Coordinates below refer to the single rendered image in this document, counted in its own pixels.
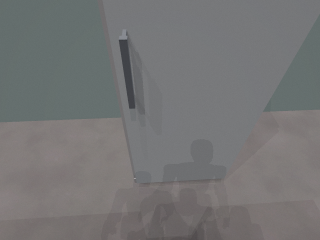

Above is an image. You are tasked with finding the handle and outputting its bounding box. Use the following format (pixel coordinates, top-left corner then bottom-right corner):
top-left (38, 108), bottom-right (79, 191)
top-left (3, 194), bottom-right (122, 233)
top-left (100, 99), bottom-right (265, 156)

top-left (119, 29), bottom-right (136, 109)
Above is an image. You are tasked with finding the fridge door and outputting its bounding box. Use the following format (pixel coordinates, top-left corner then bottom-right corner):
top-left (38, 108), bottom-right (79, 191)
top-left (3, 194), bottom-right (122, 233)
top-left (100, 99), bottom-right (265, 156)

top-left (102, 0), bottom-right (320, 184)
